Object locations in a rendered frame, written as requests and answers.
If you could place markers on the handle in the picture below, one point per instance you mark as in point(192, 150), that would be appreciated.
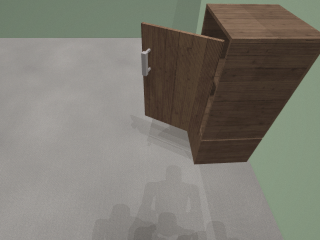
point(144, 62)

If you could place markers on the cupboard door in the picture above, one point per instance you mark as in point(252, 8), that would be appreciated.
point(183, 67)

